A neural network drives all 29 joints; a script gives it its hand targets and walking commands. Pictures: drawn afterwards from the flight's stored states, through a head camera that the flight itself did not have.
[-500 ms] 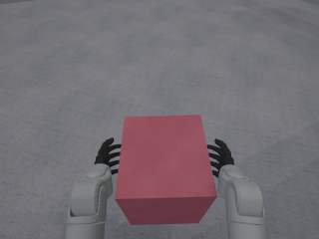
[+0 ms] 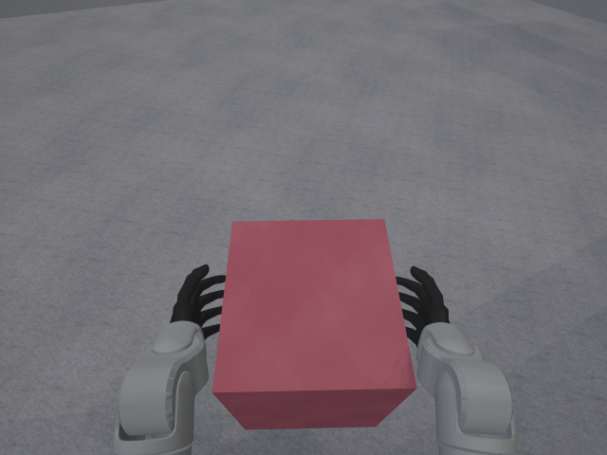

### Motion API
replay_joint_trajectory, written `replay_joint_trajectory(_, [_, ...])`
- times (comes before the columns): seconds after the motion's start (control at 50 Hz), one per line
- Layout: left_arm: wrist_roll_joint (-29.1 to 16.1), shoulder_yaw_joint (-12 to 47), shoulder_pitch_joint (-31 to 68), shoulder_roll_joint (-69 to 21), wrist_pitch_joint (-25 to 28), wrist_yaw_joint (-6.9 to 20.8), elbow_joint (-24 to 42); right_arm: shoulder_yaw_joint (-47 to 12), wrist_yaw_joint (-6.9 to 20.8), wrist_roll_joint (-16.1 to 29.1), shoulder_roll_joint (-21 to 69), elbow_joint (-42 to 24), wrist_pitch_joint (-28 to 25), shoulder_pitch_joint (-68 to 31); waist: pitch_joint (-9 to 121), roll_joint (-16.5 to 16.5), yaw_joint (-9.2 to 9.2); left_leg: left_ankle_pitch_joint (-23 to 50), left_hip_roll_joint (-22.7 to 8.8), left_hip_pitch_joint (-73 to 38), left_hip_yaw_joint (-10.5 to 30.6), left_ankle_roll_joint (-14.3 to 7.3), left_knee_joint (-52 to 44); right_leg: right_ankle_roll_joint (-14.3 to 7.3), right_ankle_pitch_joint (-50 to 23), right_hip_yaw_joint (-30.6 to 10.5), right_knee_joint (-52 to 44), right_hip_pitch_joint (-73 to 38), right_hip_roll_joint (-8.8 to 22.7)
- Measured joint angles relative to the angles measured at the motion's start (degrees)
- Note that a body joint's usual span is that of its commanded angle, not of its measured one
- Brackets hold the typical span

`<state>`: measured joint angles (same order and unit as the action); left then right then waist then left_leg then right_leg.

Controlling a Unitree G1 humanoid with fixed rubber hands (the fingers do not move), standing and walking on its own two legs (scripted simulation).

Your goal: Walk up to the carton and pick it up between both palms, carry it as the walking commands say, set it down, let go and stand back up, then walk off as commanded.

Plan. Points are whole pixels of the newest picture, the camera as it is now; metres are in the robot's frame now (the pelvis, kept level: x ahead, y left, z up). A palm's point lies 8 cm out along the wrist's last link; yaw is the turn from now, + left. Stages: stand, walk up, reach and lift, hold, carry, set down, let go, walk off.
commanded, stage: carry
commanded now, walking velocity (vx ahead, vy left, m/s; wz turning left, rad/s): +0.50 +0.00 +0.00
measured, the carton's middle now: (309, 332) +0.29 +0.00 +0.00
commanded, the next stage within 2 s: none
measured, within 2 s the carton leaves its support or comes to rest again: neither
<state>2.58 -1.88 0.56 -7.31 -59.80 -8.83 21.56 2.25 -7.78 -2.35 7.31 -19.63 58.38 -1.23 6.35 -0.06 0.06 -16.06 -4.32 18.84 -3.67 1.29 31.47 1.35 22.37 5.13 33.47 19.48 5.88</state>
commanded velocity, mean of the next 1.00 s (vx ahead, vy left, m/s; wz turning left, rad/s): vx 0.50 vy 0.00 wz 0.00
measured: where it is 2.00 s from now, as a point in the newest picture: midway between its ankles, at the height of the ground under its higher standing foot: (294, 222)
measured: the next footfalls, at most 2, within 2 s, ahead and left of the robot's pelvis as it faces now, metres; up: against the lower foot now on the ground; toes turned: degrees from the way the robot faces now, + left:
right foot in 0.44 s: +0.22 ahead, -0.14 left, +0.00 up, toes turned +0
left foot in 0.80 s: +0.63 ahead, +0.13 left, +0.00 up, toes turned +11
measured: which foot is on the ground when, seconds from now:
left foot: down 0.00-0.48, up 0.50-0.78, down 0.80-1.00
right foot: down 0.00-0.28, up 0.30-0.42, down 0.44-0.86, up 0.88-1.00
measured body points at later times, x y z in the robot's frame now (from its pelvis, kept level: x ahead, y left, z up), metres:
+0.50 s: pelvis +0.22 -0.03 -0.01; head +0.24 -0.05 +0.44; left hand +0.48 +0.10 +0.07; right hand +0.47 -0.19 +0.06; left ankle +0.06 +0.10 -0.71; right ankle +0.18 -0.13 -0.74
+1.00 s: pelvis +0.58 +0.00 +0.01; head +0.62 +0.00 +0.46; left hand +0.83 +0.13 +0.06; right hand +0.82 -0.16 +0.06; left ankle +0.59 +0.12 -0.73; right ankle +0.50 -0.10 -0.67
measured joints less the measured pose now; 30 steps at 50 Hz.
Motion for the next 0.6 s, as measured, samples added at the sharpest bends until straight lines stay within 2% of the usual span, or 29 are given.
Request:
replay_joint_trajectory(0.06, [0.1,-0.5,-0.7,0.0,-2.5,0.1,0.2,-0.6,-0.1,-0.3,0.0,0.7,2.2,0.3,2.1,0.2,-0.18,-1.5,-0.5,-2.0,-0.6,0.9,-0.3,-0.9,0.2,0.2,0.0,-1.3,-0.3])
replay_joint_trajectory(0.14, [-0.1,0.9,-0.2,0.0,-4.5,-0.2,0.0,0.5,-0.2,-0.3,0.1,-1.9,4.5,1.9,4.2,-1.3,0.32,-5.7,-2.1,-2.2,1.1,1.3,3.3,0.9,-3.1,2.8,-2.1,-4.9,-1.3])
replay_joint_trajectory(0.2, [0.2,2.3,0.5,0.0,-4.6,-0.2,-1.6,1.8,-0.2,-0.3,0.1,-3.0,5.6,2.6,5.4,-1.1,0.96,-8.6,-1.6,0.6,-1.3,1.3,5.3,1.3,-0.3,5.3,-3.4,-7.4,-0.7])
replay_joint_trajectory(0.26, [1.9,0.4,0.4,0.0,-2.7,0.9,-6.3,1.1,0.1,-1.5,-0.1,4.6,4.1,-0.5,5.2,1.0,-0.30,-3.3,0.1,-0.8,-3.7,0.0,1.5,1.8,1.1,3.7,-3.9,-8.8,0.3])
replay_joint_trajectory(0.3, [1.1,-0.8,-1.7,-0.1,-3.1,0.2,-2.5,-0.2,-0.2,-0.5,0.0,4.3,4.3,-1.3,3.7,2.3,-0.68,-4.6,0.7,-2.9,-5.8,-0.2,0.6,1.1,2.6,2.9,1.7,-6.5,1.7])
replay_joint_trajectory(0.36, [-0.8,-0.8,-2.9,-0.2,-4.0,-1.4,4.6,-1.2,-0.5,1.1,0.0,-0.7,3.8,-0.5,0.3,0.3,-0.10,-7.0,-0.6,-6.0,-6.7,0.4,-1.4,-0.1,9.5,2.2,10.8,-0.7,-0.7])
replay_joint_trajectory(0.4, [-1.7,-0.2,-1.8,-0.1,-4.7,-1.7,7.8,-1.2,-0.6,1.4,0.1,-5.1,3.1,1.1,-1.6,-1.4,0.64,-7.0,-1.4,-8.2,-6.3,1.2,-3.9,-0.9,12.7,3.1,9.2,2.7,-2.7])
replay_joint_trajectory(0.42, [-2.0,0.1,-1.0,0.0,-4.9,-1.7,8.9,-1.1,-0.8,1.4,0.1,-7.3,2.9,1.8,-2.4,-2.2,1.06,-7.5,-1.9,-9.3,-5.9,1.5,-4.4,-1.2,11.1,3.9,6.2,3.5,-3.5])
replay_joint_trajectory(0.44, [-2.2,0.6,-0.2,0.0,-5.0,-1.6,9.4,-0.9,-1.1,1.4,0.2,-9.3,3.0,2.5,-3.3,-2.9,1.54,-8.5,-2.5,-10.1,-5.3,1.8,-3.6,-2.0,6.2,4.7,1.8,3.2,-4.2])
replay_joint_trajectory(0.46, [-2.4,1.3,0.6,0.0,-4.9,-1.4,9.2,-0.3,-1.4,1.3,0.2,-11.2,3.2,3.4,-3.9,-3.4,2.31,-9.8,-3.2,-9.9,-4.6,2.0,-0.4,-3.0,-2.4,5.4,-0.4,1.5,-4.5])
replay_joint_trajectory(0.48, [-2.6,2.0,1.1,0.0,-4.6,-0.8,8.3,0.4,-1.7,1.3,0.3,-12.5,3.6,4.2,-3.9,-3.3,2.88,-9.7,-3.7,-8.3,-4.0,2.2,5.2,-3.5,-6.7,6.5,-0.7,-0.3,-4.2])
replay_joint_trajectory(0.5, [-2.6,2.8,1.0,-0.1,-4.5,-0.6,7.4,0.9,-2.0,1.3,0.4,-13.6,4.3,5.3,-3.0,-1.8,3.46,-10.3,-2.5,-5.3,-2.8,2.2,12.3,-4.0,-1.5,5.1,-2.4,-3.0,-3.8])
replay_joint_trajectory(0.52, [-2.3,3.7,0.2,-0.1,-3.8,-0.4,6.3,1.6,-2.2,1.5,0.4,-14.0,5.2,5.5,-2.4,-1.7,3.23,-12.3,-1.8,-2.1,-1.3,1.9,18.8,-3.5,2.4,5.0,-2.5,-4.4,-3.9])
replay_joint_trajectory(0.54, [-1.7,4.0,-1.2,-0.1,-3.2,-0.2,5.5,1.8,-2.4,1.7,0.4,-13.6,6.3,5.1,-2.2,-1.9,2.71,-14.0,-1.0,0.8,0.1,1.5,23.7,-3.3,3.1,5.2,-3.0,-5.7,-4.1])
replay_joint_trajectory(0.56, [-1.3,3.9,-2.6,-0.1,-3.1,-0.1,5.3,1.6,-2.5,1.9,0.3,-12.7,6.9,4.5,-2.6,-2.3,2.06,-15.1,-0.4,3.1,0.8,1.1,26.9,-3.3,-0.1,4.9,-3.7,-7.1,-4.5])
replay_joint_trajectory(0.6, [-1.2,2.7,-4.8,-0.2,-3.8,-0.4,7.0,-0.2,-2.8,1.8,0.2,-11.5,7.6,3.8,-3.4,-0.4,0.72,-15.0,1.5,7.8,-0.7,1.3,26.8,-3.7,-2.7,2.1,-7.8,-11.2,-3.9])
